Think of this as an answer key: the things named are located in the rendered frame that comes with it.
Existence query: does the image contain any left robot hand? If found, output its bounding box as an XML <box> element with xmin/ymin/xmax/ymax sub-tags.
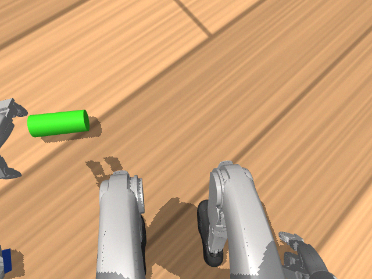
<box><xmin>0</xmin><ymin>98</ymin><xmax>28</xmax><ymax>179</ymax></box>

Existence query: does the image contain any right robot foot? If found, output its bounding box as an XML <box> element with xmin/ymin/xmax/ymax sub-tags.
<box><xmin>197</xmin><ymin>199</ymin><xmax>223</xmax><ymax>267</ymax></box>

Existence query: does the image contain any right robot hand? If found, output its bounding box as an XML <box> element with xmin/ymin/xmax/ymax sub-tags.
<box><xmin>278</xmin><ymin>232</ymin><xmax>328</xmax><ymax>279</ymax></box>

